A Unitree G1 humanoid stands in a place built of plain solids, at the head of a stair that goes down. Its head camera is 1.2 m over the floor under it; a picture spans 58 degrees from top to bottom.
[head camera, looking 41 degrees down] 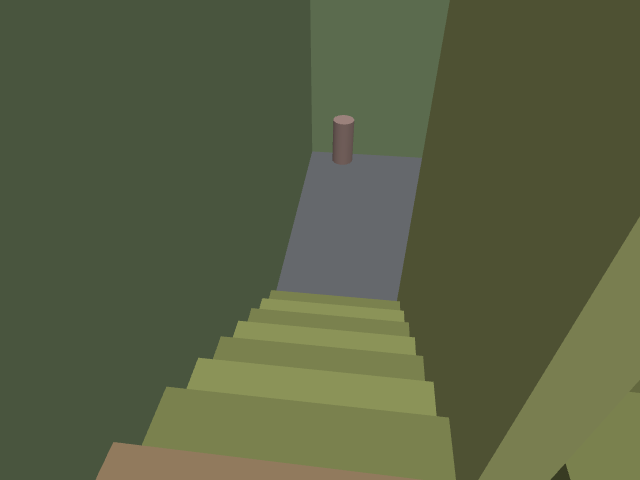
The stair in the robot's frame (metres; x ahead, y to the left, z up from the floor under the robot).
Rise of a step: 0.18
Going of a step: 0.24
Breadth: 0.97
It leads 7 degrees to the right of straight ahead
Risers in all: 8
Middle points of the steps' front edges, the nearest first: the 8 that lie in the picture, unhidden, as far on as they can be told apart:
0.48 0.09 0.00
0.75 0.06 -0.18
0.99 0.03 -0.35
1.22 0.00 -0.53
1.46 -0.03 -0.71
1.70 -0.05 -0.89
1.94 -0.08 -1.06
2.17 -0.11 -1.24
